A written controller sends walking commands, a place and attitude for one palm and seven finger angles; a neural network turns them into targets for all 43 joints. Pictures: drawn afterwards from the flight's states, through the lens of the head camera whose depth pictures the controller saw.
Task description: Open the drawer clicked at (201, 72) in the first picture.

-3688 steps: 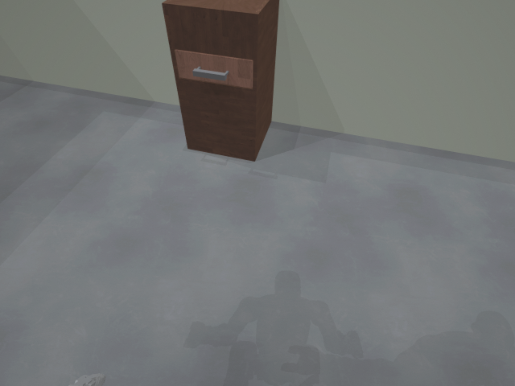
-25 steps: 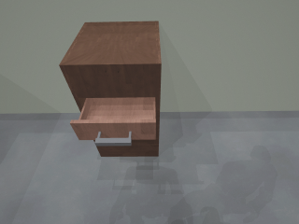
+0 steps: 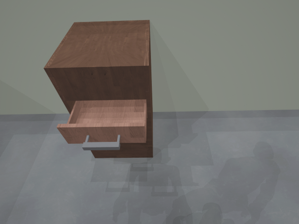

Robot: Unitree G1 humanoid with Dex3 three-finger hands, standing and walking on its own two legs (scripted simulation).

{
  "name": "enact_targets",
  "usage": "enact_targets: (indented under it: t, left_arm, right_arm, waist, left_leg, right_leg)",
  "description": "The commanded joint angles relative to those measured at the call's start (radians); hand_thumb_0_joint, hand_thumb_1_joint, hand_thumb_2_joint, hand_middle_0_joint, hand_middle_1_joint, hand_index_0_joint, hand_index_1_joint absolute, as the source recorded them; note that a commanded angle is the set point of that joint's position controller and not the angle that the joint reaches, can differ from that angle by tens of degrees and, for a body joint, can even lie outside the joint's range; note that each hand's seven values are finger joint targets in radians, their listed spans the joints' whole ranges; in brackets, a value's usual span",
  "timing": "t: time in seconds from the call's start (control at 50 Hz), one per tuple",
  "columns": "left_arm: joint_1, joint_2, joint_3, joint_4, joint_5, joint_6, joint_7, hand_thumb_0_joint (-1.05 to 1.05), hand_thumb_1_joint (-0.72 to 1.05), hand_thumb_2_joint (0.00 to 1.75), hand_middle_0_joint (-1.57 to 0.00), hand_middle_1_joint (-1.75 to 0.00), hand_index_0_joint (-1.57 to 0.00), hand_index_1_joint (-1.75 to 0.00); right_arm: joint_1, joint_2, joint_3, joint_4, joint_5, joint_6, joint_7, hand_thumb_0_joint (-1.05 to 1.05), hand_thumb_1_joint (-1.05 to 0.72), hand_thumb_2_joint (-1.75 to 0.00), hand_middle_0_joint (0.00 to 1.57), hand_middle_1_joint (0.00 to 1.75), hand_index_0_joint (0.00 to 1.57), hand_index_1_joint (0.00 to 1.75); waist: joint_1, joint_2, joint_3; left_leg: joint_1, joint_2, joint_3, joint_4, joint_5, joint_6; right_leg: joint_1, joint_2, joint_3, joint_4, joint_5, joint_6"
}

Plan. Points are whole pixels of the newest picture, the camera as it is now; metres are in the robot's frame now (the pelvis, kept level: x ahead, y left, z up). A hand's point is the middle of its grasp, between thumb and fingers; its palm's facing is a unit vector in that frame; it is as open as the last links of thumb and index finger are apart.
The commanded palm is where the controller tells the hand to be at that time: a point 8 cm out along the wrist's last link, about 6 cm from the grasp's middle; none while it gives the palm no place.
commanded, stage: come to a stop and stand still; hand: left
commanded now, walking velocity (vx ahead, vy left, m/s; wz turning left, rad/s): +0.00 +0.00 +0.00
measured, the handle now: (102, 141) +0.49 +0.26 -0.23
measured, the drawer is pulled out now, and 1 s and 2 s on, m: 0.16 0.16 0.16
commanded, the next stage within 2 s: look again from close up in 0.28 s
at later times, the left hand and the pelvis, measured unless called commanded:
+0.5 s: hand out of the picture -0.01 +0.14 -0.17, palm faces +0.05 -0.98 -0.20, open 7.3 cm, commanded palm none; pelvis +0.00 -0.02 +0.00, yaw +1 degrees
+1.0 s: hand out of the picture -0.02 +0.14 -0.17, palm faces +0.06 -0.98 -0.19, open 7.3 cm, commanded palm +0.09 +0.19 -0.07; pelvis -0.01 -0.02 +0.00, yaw +1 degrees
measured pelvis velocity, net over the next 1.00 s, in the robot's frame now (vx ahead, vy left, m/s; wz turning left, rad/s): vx -0.01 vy -0.02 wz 0.01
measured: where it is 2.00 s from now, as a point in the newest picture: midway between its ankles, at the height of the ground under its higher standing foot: outside the picture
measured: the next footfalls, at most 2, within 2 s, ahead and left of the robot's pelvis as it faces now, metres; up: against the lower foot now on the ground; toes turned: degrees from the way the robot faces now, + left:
none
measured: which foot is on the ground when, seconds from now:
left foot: down 0.00-1.00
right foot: down 0.00-1.00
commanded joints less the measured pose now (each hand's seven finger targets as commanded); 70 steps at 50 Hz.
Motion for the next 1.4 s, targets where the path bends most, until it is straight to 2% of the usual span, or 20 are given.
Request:
enact_targets:
  t: [0.0,0.64,0.94,0.96,0.98,1.0,1.02,1.04,1.06,1.08,1.1,1.14,1.18,1.2,1.22,1.24,1.28,1.32,1.36,1.38]
  left_arm:
    - [0.07,0.1,0.015,-0.027,0.0,-0.016,0.001,0.0,0.9,0.9,-0.2,-0.3,-0.2,-0.3]
    - [0.098,0.085,0.019,-0.028,0.0,-0.017,0.001,0.0,0.9,0.9,-0.2,-0.3,-0.2,-0.3]
    - [0.115,0.067,0.019,-0.022,0.001,-0.016,0.002,0.0,0.9,0.9,-0.2,-0.3,-0.2,-0.3]
    - [0.213,0.134,0.03,0.02,0.008,-0.036,0.041,0.0,0.9,0.9,-0.2,-0.3,-0.2,-0.3]
    - [-0.586,0.345,-0.12,-1.471,0.094,-0.233,0.012,0.0,0.88,0.89,-0.2,-0.32,-0.2,-0.32]
    - [-0.214,0.335,-0.005,-1.187,0.117,-0.132,0.107,0.0,0.85,0.88,-0.2,-0.33,-0.2,-0.33]
    - [-0.146,0.276,-0.011,-1.145,0.073,-0.059,0.168,0.0,0.83,0.87,-0.21,-0.34,-0.21,-0.34]
    - [0.127,0.09,-0.109,-0.964,0.115,0.043,0.18,0.0,0.81,0.86,-0.21,-0.36,-0.21,-0.36]
    - [-0.017,0.075,-0.162,-1.168,0.137,0.036,0.178,0.0,0.78,0.85,-0.21,-0.37,-0.21,-0.37]
    - [0.008,0.119,-0.148,-1.178,0.229,0.026,0.19,0.0,0.76,0.84,-0.21,-0.39,-0.21,-0.39]
    - [-0.002,0.114,-0.187,-1.192,0.314,0.015,0.213,0.0,0.74,0.83,-0.21,-0.4,-0.21,-0.4]
    - [0.007,0.095,-0.239,-1.177,0.512,0.014,0.257,0.0,0.69,0.81,-0.22,-0.43,-0.22,-0.43]
    - [0.192,0.104,-0.191,-1.086,0.684,0.031,0.317,0.0,0.64,0.79,-0.22,-0.47,-0.22,-0.47]
    - [0.329,0.086,-0.188,-1.036,0.763,0.037,0.334,0.0,0.62,0.78,-0.22,-0.48,-0.22,-0.48]
    - [0.429,0.125,-0.136,-1.008,0.829,0.033,0.348,0.0,0.6,0.77,-0.22,-0.5,-0.22,-0.5]
    - [0.438,0.126,-0.142,-1.063,0.892,0.028,0.355,0.0,0.57,0.76,-0.22,-0.51,-0.22,-0.51]
    - [0.364,0.168,-0.106,-1.135,0.979,0.014,0.377,0.0,0.53,0.74,-0.23,-0.54,-0.23,-0.54]
    - [0.261,0.219,-0.064,-1.219,1.046,0.011,0.415,0.0,0.48,0.72,-0.23,-0.57,-0.23,-0.57]
    - [0.159,0.219,-0.072,-1.299,1.102,0.028,0.464,0.0,0.43,0.7,-0.23,-0.6,-0.23,-0.6]
    - [0.093,0.222,-0.079,-1.334,1.121,0.036,0.488,0.0,0.41,0.69,-0.24,-0.62,-0.24,-0.62]
  right_arm:
    - [0.087,-0.064,-0.013,-0.006,-0.003,-0.006,-0.003,0.0,-0.9,-0.9,0.2,0.3,0.2,0.3]
    - [0.124,-0.041,-0.01,0.008,-0.002,0.002,-0.004,0.0,-0.9,-0.9,0.2,0.3,0.2,0.3]
    - [0.141,-0.03,-0.01,0.013,-0.001,-0.004,-0.008,0.0,-0.9,-0.9,0.2,0.3,0.2,0.3]
    - [-0.038,-0.086,-0.033,-0.056,0.008,-0.014,0.005,0.0,-0.9,-0.9,0.2,0.3,0.2,0.3]
    - [-0.055,-0.243,-0.006,-0.439,0.065,-0.17,-0.058,0.0,-0.9,-0.9,0.2,0.3,0.2,0.3]
    - [-0.136,-0.174,-0.037,-0.368,0.055,-0.246,-0.099,0.0,-0.9,-0.9,0.2,0.3,0.2,0.3]
    - [-0.14,-0.179,-0.056,-0.322,0.071,-0.277,-0.101,0.0,-0.9,-0.9,0.2,0.3,0.2,0.3]
    - [-0.096,-0.119,-0.047,-0.333,0.08,-0.284,-0.093,0.0,-0.9,-0.9,0.2,0.3,0.2,0.3]
    - [-0.124,-0.143,-0.048,-0.41,0.094,-0.298,-0.084,0.0,-0.9,-0.9,0.2,0.3,0.2,0.3]
    - [-0.13,-0.181,-0.06,-0.408,0.076,-0.306,-0.086,0.0,-0.9,-0.9,0.2,0.3,0.2,0.3]
    - [-0.142,-0.202,-0.056,-0.441,0.048,-0.312,-0.076,0.0,-0.9,-0.9,0.2,0.3,0.2,0.3]
    - [-0.118,-0.215,-0.066,-0.51,0.007,-0.294,-0.051,0.0,-0.9,-0.9,0.2,0.3,0.2,0.3]
    - [-0.169,-0.225,-0.093,-0.594,-0.027,-0.235,-0.019,0.0,-0.9,-0.9,0.2,0.3,0.2,0.3]
    - [-0.189,-0.223,-0.096,-0.621,-0.036,-0.198,0.005,0.0,-0.9,-0.9,0.2,0.3,0.2,0.3]
    - [-0.198,-0.222,-0.1,-0.634,-0.032,-0.15,0.033,0.0,-0.9,-0.9,0.2,0.3,0.2,0.3]
    - [-0.225,-0.216,-0.093,-0.664,-0.038,-0.1,0.055,0.0,-0.9,-0.9,0.2,0.3,0.2,0.3]
    - [-0.287,-0.206,-0.087,-0.715,-0.033,-0.028,0.082,0.0,-0.9,-0.9,0.2,0.3,0.2,0.3]
    - [-0.321,-0.196,-0.086,-0.752,-0.03,0.019,0.096,0.0,-0.9,-0.9,0.2,0.3,0.2,0.3]
    - [-0.309,-0.18,-0.087,-0.78,-0.038,0.053,0.099,0.0,-0.9,-0.9,0.2,0.3,0.2,0.3]
    - [-0.305,-0.173,-0.087,-0.789,-0.042,0.063,0.094,0.0,-0.9,-0.9,0.2,0.3,0.2,0.3]
  waist:
    - [-0.002,-0.057,0.016]
    - [0.001,-0.037,0.056]
    - [0.006,-0.016,0.059]
    - [0.078,-0.127,0.075]
    - [-0.037,0.152,-0.425]
    - [0.028,0.284,-0.381]
    - [0.031,0.278,-0.252]
    - [0.02,0.088,-0.144]
    - [0.006,-0.015,-0.059]
    - [0.0,-0.112,-0.1]
    - [-0.019,-0.181,-0.028]
    - [-0.027,-0.264,-0.087]
    - [0.028,-0.28,-0.058]
    - [0.068,-0.277,-0.05]
    - [0.115,-0.257,-0.097]
    - [0.138,-0.231,-0.135]
    - [0.15,-0.22,-0.165]
    - [0.152,-0.114,-0.196]
    - [0.139,0.027,-0.27]
    - [0.128,0.052,-0.306]
  left_leg:
    - [-0.065,0.071,-0.061,-0.072,0.178,0.036]
    - [-0.083,0.071,-0.057,-0.098,0.103,0.022]
    - [-0.089,0.079,-0.065,-0.104,0.143,0.025]
    - [-0.215,0.074,0.005,0.167,0.067,-0.009]
    - [0.063,-0.023,-0.008,-0.017,0.183,0.058]
    - [0.054,-0.035,-0.003,-0.021,0.333,0.068]
    - [-0.012,-0.023,-0.013,-0.016,0.263,0.037]
    - [-0.108,-0.004,-0.039,-0.022,0.238,0.044]
    - [-0.138,-0.001,-0.066,-0.012,0.2,0.054]
    - [-0.13,-0.004,-0.058,0.026,0.168,0.064]
    - [-0.177,-0.02,-0.076,0.052,0.109,0.068]
    - [-0.223,-0.06,-0.078,0.115,0.069,0.062]
    - [-0.299,-0.079,-0.077,0.138,0.013,0.041]
    - [-0.334,-0.077,-0.07,0.138,0.02,0.031]
    - [-0.371,-0.07,-0.058,0.136,0.064,0.019]
    - [-0.388,-0.07,-0.042,0.147,0.112,0.012]
    - [-0.439,-0.071,-0.027,0.173,0.137,0.012]
    - [-0.429,-0.079,-0.028,0.196,0.139,0.011]
    - [-0.378,-0.077,-0.029,0.234,0.156,0.016]
    - [-0.352,-0.073,-0.038,0.255,0.159,0.018]
  right_leg:
    - [0.058,-0.104,0.101,-0.083,0.305,-0.033]
    - [0.041,-0.088,0.11,-0.17,0.124,-0.037]
    - [0.054,-0.084,0.091,-0.139,0.182,-0.038]
    - [0.077,-0.17,0.172,-0.104,0.755,0.037]
    - [0.146,-0.084,0.266,-0.035,0.462,-0.021]
    - [0.155,-0.031,0.147,0.019,0.292,-0.044]
    - [0.037,-0.02,0.1,-0.012,0.144,-0.03]
    - [-0.007,-0.006,0.075,-0.013,0.127,-0.018]
    - [-0.062,-0.015,0.066,-0.015,0.104,-0.003]
    - [-0.12,-0.008,0.072,-0.011,0.051,-0.003]
    - [-0.204,-0.011,0.079,-0.025,-0.044,-0.002]
    - [-0.267,-0.001,0.075,0.005,-0.167,-0.008]
    - [-0.266,0.003,0.076,-0.011,-0.264,-0.021]
    - [-0.245,0.009,0.068,0.008,-0.237,-0.032]
    - [-0.199,0.014,0.071,0.045,-0.151,-0.045]
    - [-0.17,0.014,0.07,0.093,-0.039,-0.054]
    - [-0.165,0.008,0.088,0.15,0.052,-0.062]
    - [-0.17,0.018,0.106,0.186,0.07,-0.073]
    - [-0.213,0.03,0.103,0.233,0.095,-0.077]
    - [-0.246,0.034,0.105,0.244,0.095,-0.076]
